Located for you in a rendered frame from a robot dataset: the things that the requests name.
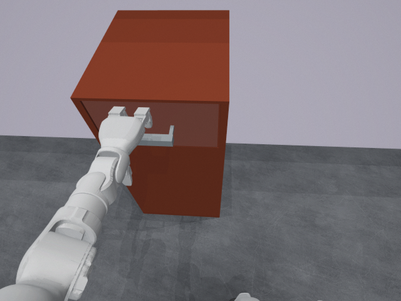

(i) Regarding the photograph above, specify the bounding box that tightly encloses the handle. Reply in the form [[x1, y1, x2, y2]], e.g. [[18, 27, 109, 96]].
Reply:
[[138, 125, 174, 147]]

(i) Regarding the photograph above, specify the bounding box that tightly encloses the drawer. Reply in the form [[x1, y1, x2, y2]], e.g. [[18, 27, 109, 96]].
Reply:
[[82, 101, 219, 147]]

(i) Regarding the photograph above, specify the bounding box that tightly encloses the left robot upper arm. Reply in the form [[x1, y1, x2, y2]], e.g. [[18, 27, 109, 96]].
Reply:
[[0, 231, 97, 301]]

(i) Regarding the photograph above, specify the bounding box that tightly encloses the robot left forearm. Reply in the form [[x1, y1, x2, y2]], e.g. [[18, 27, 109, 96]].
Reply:
[[16, 147, 130, 284]]

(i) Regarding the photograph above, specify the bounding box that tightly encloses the cabinet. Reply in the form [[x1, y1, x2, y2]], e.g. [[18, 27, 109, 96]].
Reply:
[[70, 10, 229, 218]]

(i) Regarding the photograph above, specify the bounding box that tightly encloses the left robot hand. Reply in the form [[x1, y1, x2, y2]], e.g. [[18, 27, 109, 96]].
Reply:
[[98, 107, 152, 186]]

